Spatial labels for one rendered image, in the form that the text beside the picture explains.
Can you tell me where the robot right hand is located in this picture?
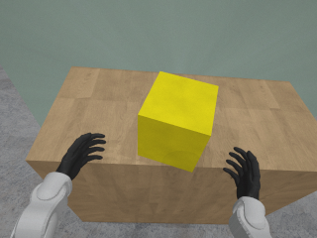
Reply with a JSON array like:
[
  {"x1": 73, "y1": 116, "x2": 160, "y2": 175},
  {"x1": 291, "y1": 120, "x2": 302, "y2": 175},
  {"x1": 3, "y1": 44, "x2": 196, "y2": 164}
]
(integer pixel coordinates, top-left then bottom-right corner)
[{"x1": 223, "y1": 147, "x2": 261, "y2": 200}]

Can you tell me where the robot left hand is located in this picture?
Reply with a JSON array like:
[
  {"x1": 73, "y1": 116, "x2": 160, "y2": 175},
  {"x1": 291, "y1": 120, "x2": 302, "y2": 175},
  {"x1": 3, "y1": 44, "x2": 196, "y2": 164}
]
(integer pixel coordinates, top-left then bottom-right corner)
[{"x1": 55, "y1": 132, "x2": 106, "y2": 180}]

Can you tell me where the carton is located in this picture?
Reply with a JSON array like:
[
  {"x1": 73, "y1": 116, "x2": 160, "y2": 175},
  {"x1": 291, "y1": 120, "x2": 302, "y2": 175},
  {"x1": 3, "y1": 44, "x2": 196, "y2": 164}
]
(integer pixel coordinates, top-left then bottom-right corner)
[{"x1": 138, "y1": 71, "x2": 219, "y2": 173}]

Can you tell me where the robot left forearm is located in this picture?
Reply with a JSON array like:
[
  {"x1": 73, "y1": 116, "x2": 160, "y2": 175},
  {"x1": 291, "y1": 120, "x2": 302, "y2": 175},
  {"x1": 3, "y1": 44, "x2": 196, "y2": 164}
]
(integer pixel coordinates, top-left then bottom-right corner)
[{"x1": 9, "y1": 172, "x2": 72, "y2": 238}]

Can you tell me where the pedestal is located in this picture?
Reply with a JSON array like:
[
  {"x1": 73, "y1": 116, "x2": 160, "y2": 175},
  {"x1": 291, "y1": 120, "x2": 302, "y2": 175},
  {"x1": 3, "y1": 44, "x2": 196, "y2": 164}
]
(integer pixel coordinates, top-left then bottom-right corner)
[{"x1": 25, "y1": 66, "x2": 317, "y2": 225}]

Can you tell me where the robot right forearm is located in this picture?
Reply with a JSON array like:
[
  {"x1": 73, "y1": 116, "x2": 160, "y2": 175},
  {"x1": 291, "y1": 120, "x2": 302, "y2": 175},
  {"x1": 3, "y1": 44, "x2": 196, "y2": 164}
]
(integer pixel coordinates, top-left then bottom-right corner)
[{"x1": 228, "y1": 196, "x2": 272, "y2": 238}]

